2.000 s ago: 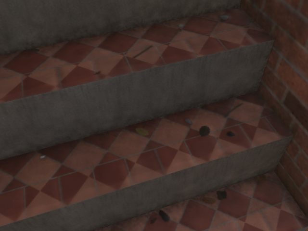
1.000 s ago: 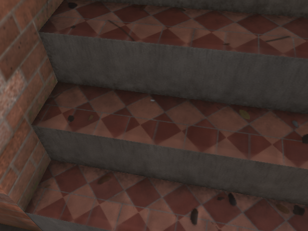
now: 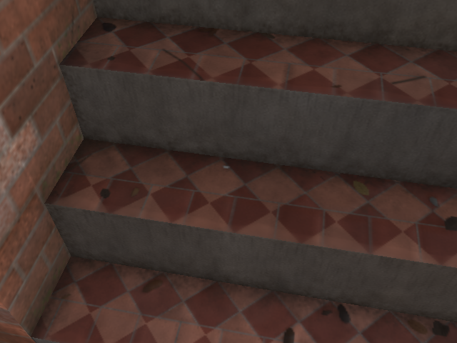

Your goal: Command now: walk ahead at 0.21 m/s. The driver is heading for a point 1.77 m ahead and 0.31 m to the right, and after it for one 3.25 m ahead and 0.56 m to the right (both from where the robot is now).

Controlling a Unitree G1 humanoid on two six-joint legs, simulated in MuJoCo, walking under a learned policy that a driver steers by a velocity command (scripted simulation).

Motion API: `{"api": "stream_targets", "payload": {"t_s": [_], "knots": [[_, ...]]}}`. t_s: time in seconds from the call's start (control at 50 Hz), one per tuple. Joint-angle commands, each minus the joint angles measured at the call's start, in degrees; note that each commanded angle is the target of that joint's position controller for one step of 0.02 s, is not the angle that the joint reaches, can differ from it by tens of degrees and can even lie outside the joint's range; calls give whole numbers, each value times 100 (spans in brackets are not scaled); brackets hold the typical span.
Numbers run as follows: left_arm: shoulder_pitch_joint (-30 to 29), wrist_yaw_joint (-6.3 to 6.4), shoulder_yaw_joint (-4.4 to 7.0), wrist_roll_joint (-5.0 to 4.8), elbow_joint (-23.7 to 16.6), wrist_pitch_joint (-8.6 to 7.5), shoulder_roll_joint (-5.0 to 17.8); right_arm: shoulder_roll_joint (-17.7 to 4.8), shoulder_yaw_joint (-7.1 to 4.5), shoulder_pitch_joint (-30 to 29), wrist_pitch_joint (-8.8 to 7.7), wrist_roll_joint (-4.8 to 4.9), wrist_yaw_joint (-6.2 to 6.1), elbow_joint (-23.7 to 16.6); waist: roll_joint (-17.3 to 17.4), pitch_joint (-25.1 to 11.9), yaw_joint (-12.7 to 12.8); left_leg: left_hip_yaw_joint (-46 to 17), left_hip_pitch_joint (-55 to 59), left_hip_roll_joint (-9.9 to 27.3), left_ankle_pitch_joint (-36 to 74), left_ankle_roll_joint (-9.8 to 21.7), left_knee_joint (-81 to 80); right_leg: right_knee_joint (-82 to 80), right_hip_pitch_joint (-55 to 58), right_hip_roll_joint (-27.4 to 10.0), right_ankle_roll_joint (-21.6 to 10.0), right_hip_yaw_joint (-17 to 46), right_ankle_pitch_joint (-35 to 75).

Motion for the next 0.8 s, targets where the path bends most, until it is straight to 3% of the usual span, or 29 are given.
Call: {"api": "stream_targets", "payload": {"t_s": [0.02,0.04,0.06,0.08,0.14,0.18,0.22,0.26,0.28,0.3,0.32,0.34,0.36,0.4,0.46,0.5,0.52,0.54,0.56,0.58,0.6,0.62,0.64,0.66,0.68,0.7,0.72,0.76,0.8], "knots": [[-186,-74,74,31,-133,-130,520,-554,-124,-115,-79,24,-65,-186,72,144,-2,-657,-531,510,189,87,-952,-390,435,-137,-131,274,492],[-212,-76,75,21,-104,-164,539,-595,-142,-123,-100,26,-67,-157,76,104,-16,-653,-418,523,336,103,-937,-380,425,-132,-146,263,540],[-237,26,184,-166,-65,-202,785,-995,-265,-67,-93,123,-73,-126,297,91,-79,-453,-323,271,62,193,-794,-80,254,139,-230,2,-63],[-227,61,177,-191,-48,-237,762,-923,-270,-13,-93,135,-68,-112,364,89,-109,-626,-261,379,-296,292,-859,82,19,200,-248,-91,-354],[-452,18,100,-142,-101,-385,475,-896,-313,231,-148,174,-63,-28,688,503,-231,-1575,66,1108,-676,747,-1276,580,-968,149,-275,-109,-561],[-466,-76,69,-151,-106,-514,457,-998,-372,141,-193,170,-77,-44,669,500,-154,-1713,414,1377,560,908,-1137,567,-1176,38,-389,-42,-411],[-212,-145,109,-137,32,-566,623,-1025,-414,-124,-217,157,-99,-165,418,190,-10,-1098,478,1061,2245,724,-512,346,-657,104,-425,-85,230],[641,-151,286,-145,300,-532,1036,-963,-396,-540,-250,88,-127,-362,-340,-443,317,-41,-656,210,3334,104,880,201,1136,-12,-605,276,1911],[1559,-135,396,-123,518,-487,1270,-796,-332,-727,-312,83,-135,-429,-1054,-744,711,265,-1950,-127,2256,-243,2114,-166,2392,-540,-1022,1042,2539],[2014,-167,407,-82,658,-473,1315,-569,-272,-679,-329,133,-128,-379,-1624,-624,834,242,-3155,-306,-1285,-293,3502,-762,2879,-1558,-1644,2271,3642],[1728,-173,340,10,598,-532,1147,-619,-311,-304,-295,285,-101,-197,-851,-388,510,-315,-3295,59,-1755,-165,4504,-907,2359,-1939,-1954,2335,3267],[1136,-159,300,-7,423,-562,1009,-666,-324,-279,-271,342,-56,-196,-517,-88,222,-489,-3431,374,-1340,-64,4610,-1083,1864,-1880,-1859,1915,2687],[591,-142,256,-77,272,-551,878,-685,-334,-421,-270,285,-39,-270,-387,158,10,-366,-3386,643,-901,-64,4225,-1303,1416,-1655,-1597,1474,2358],[214,-112,196,-60,167,-458,772,-458,-287,-534,-257,113,-39,-267,-434,103,-86,168,-2751,576,-318,-299,3766,-1364,838,-1198,-1323,805,3098],[84,-43,201,-67,42,-391,992,-159,-153,-777,-219,119,-25,-341,-440,-14,-141,423,-1674,457,139,-396,2406,-1239,122,-856,-1170,157,3722],[115,-20,235,-80,-24,-426,1189,-322,-169,-981,-170,137,-77,-435,-657,-158,-134,380,-1353,363,337,-322,1730,-1113,251,-963,-1172,293,3955],[286,-34,263,-97,31,-373,1243,-370,-192,-521,-61,145,-112,-273,-1038,-376,-237,577,-1113,219,-22,-243,1951,-869,410,-1094,-1304,391,4207],[387,-48,270,-149,42,-365,1240,-512,-242,50,9,139,-124,-121,-1148,-607,-379,584,-633,168,86,-81,2052,-684,322,-1227,-1424,491,4522],[297,-75,251,-216,-6,-360,1166,-611,-316,209,24,171,-103,-78,-1079,-546,-529,617,-476,127,169,121,1740,-409,324,-1194,-1400,486,4505],[104,-97,193,-277,-47,-371,1007,-634,-388,311,5,197,-83,-52,-915,-458,-735,737,-127,24,546,321,1023,126,224,-1039,-1317,374,4465],[84,-128,138,-319,-60,-364,859,-609,-453,512,-21,128,-60,50,-669,-395,-900,882,230,-169,887,447,169,1021,87,-667,-1138,92,4422],[-110,-171,78,-257,-173,-410,722,-701,-527,1238,-43,70,-47,282,-193,-419,-1172,219,1279,193,1378,653,-478,2484,-916,-303,-888,-9,3384],[-200,-231,-143,-8,-428,-484,1,-1158,-518,1347,-46,29,-62,359,1661,-438,-832,-1838,1828,1780,4390,995,-468,4987,-2551,392,-518,-220,-1633],[996,-267,-57,-195,-36,-507,149,-1291,-561,1714,-135,-70,-57,486,1341,-866,-530,-3224,1530,2770,2816,2305,-999,6426,-2957,554,-488,837,-2258],[950,-264,39,-382,-65,-473,542,-1014,-521,1445,-150,7,-52,609,901,-82,-347,-3068,848,2826,823,2382,-1455,6923,-3540,326,-452,888,-2096],[189,-207,-32,254,-255,-372,231,-214,-243,454,-176,-74,-48,416,-98,639,-50,-1787,-655,2051,45,1618,-1490,6047,-2839,-67,-404,755,-962],[374,-193,-26,262,-134,-259,186,96,-94,-52,-195,-87,-73,331,-28,664,184,-1097,-1333,1596,824,1261,-1385,5915,-2208,-5,-308,355,-680],[877,-200,-25,252,119,-17,197,144,68,-213,-325,-115,-146,320,50,231,395,129,-2130,1207,3674,1031,-956,4914,-658,64,-106,4,-165],[808,-139,-140,136,48,36,-31,-131,95,32,-435,-95,-145,483,652,-8,355,596,-1829,937,5313,888,-825,3042,167,190,-23,-318,-317]]}}
Velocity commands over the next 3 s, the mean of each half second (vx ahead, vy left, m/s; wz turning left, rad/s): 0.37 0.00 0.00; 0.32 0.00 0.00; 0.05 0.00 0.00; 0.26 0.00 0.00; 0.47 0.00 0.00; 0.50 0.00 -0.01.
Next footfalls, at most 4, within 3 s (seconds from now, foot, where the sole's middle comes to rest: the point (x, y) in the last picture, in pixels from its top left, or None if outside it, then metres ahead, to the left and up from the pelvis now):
0.62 left None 0.17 0.08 -0.78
0.92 right None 0.19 -0.11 -0.78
2.46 right None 0.37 -0.11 -0.55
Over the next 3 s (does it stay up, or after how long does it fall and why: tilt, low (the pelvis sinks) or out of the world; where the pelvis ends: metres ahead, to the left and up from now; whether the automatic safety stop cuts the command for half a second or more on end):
stays up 0.43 0.06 0.21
